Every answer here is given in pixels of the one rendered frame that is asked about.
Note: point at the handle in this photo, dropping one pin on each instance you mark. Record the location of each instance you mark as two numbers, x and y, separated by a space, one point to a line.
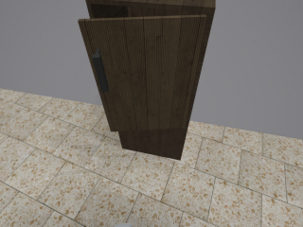
98 64

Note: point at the cupboard door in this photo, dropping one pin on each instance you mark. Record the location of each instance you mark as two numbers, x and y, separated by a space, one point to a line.
150 64

